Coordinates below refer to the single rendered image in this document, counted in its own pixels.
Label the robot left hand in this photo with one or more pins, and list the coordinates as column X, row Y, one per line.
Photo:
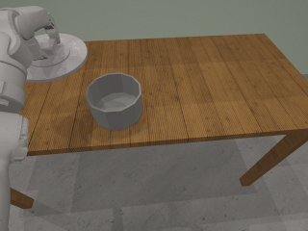
column 40, row 19

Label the pot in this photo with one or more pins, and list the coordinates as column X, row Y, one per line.
column 115, row 100

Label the table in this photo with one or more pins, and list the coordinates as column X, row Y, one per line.
column 193, row 89

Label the lid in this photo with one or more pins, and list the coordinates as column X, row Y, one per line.
column 71, row 53

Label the robot left forearm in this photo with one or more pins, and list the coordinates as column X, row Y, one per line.
column 16, row 30

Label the knob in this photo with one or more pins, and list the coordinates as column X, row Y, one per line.
column 48, row 45

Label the robot left upper arm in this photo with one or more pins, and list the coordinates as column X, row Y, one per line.
column 14, row 138

